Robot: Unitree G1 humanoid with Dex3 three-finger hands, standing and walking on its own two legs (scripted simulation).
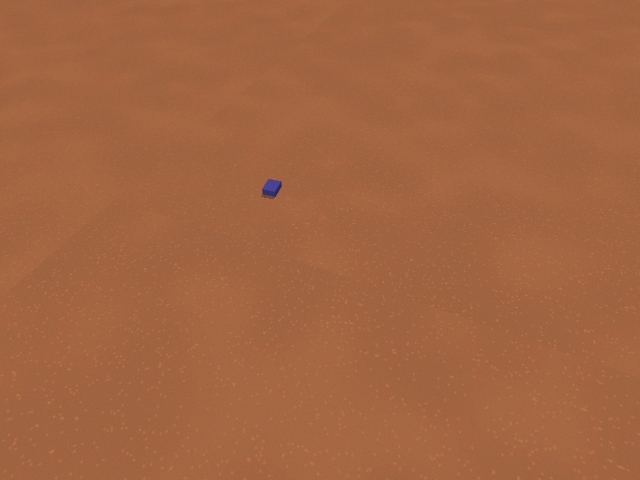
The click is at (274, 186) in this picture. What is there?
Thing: small box
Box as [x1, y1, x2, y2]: [262, 179, 281, 196]
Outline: 268,179 262,188 262,192 264,194 275,196 281,186 280,181
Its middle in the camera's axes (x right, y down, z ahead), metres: -0.24 -0.25 +1.90
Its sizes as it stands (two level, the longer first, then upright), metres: 0.083 0.067 0.032
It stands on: the floor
